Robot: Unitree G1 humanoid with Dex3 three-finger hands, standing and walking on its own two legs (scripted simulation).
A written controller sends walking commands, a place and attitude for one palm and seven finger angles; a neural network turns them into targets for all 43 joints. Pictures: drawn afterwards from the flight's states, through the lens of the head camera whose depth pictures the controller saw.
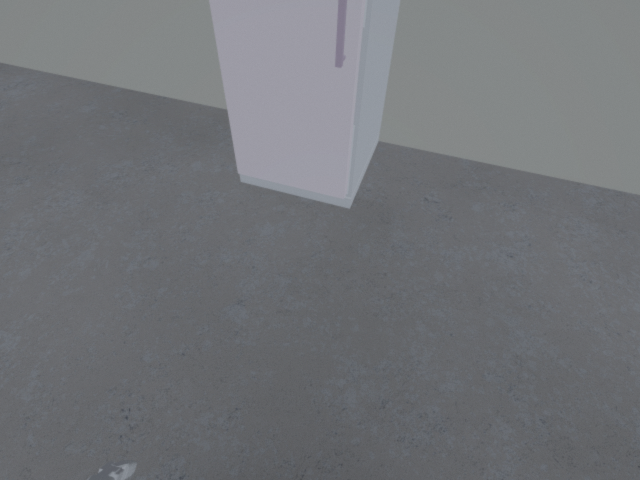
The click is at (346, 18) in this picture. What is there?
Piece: fridge door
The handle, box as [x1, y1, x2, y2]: [335, 0, 346, 67]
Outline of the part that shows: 346,0 338,0 335,66 338,67 342,65 342,61 345,56 343,54 343,40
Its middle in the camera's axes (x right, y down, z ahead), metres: +0.07 -0.70 +1.13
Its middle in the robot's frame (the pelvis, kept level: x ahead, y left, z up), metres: +1.33 +0.01 +0.12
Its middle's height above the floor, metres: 0.88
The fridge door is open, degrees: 0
